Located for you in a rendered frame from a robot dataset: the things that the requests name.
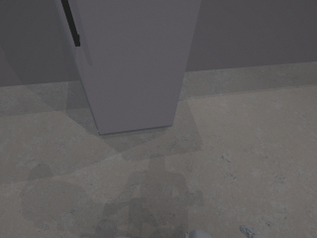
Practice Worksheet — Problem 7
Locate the fridge door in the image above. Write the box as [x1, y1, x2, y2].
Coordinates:
[54, 0, 201, 135]

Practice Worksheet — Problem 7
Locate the handle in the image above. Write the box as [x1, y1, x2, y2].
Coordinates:
[60, 0, 80, 47]

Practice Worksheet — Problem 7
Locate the right robot hand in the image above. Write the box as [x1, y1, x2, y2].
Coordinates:
[239, 224, 265, 238]

